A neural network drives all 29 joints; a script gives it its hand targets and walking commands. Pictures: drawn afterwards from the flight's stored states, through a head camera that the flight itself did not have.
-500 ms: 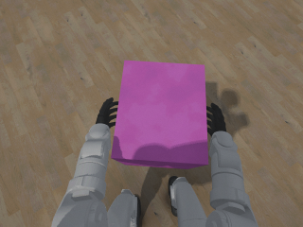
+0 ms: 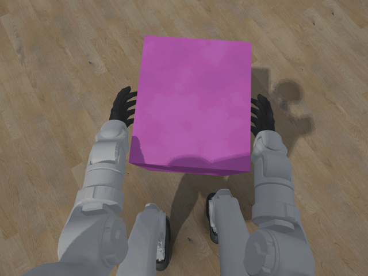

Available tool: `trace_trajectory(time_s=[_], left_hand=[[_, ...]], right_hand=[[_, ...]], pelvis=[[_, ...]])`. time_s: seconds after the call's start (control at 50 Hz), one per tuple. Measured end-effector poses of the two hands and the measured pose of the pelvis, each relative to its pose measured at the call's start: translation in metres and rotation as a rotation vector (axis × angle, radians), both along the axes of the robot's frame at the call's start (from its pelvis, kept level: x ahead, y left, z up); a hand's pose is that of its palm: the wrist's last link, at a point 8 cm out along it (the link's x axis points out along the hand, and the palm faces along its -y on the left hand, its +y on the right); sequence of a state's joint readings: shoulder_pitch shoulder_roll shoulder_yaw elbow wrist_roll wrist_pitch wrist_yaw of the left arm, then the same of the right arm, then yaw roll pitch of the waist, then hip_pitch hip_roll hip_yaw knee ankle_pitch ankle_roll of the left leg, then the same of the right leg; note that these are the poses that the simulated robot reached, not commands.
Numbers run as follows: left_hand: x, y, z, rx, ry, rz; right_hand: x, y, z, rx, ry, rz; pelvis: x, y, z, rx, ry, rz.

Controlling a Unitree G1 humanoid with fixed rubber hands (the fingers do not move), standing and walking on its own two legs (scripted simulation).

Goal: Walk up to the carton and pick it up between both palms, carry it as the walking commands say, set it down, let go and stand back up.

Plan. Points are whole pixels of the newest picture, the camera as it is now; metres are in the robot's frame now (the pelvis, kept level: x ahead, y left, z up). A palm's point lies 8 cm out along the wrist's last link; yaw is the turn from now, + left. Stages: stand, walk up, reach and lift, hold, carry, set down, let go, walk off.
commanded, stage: set down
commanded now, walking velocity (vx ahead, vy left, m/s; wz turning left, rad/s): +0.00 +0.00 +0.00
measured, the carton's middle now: (191, 117) +0.46 -0.05 -0.14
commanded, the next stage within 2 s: none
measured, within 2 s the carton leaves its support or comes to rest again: neither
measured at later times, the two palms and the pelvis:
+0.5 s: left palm (132, 122) +0.46 +0.11 -0.17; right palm (251, 128) +0.42 -0.20 -0.17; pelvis -0.01 +0.01 -0.08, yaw +1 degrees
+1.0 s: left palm (142, 122) +0.49 +0.10 -0.26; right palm (243, 128) +0.45 -0.21 -0.27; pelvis -0.04 +0.00 -0.14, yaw +2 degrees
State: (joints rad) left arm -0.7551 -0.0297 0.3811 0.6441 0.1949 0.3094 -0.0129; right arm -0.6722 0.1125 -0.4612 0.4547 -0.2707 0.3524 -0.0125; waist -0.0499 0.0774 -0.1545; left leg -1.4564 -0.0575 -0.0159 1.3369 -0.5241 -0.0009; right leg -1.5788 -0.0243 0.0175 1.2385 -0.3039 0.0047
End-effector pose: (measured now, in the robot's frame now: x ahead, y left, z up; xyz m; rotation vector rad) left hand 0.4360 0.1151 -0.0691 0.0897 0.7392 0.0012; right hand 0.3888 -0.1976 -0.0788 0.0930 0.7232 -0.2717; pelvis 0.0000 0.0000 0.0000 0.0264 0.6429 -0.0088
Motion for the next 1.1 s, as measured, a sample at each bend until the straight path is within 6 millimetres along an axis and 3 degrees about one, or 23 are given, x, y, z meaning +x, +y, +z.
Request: trace_trajectory(time_s=[0.34, 0.84, 1.0, 1.1], left_hand=[[0.023, 0.001, -0.063, -0.009, -0.015, 0.014], [0.049, -0.005, -0.158, 0.009, 0.010, 0.011], [0.058, -0.010, -0.194, 0.011, -0.007, 0.008], [0.066, -0.013, -0.223, 0.010, -0.063, 0.003]], right_hand=[[0.028, 0.000, -0.057, -0.022, -0.013, 0.020], [0.055, -0.006, -0.154, -0.026, 0.016, 0.035], [0.062, -0.010, -0.193, -0.031, 0.001, 0.038], [0.068, -0.012, -0.225, -0.032, -0.053, 0.030]], pelvis=[[-0.010, 0.005, -0.053, 0.005, 0.078, 0.009], [-0.027, 0.007, -0.122, 0.010, 0.153, 0.025], [-0.043, 0.003, -0.138, 0.013, 0.042, 0.026], [-0.061, 0.000, -0.146, 0.015, -0.144, 0.023]])
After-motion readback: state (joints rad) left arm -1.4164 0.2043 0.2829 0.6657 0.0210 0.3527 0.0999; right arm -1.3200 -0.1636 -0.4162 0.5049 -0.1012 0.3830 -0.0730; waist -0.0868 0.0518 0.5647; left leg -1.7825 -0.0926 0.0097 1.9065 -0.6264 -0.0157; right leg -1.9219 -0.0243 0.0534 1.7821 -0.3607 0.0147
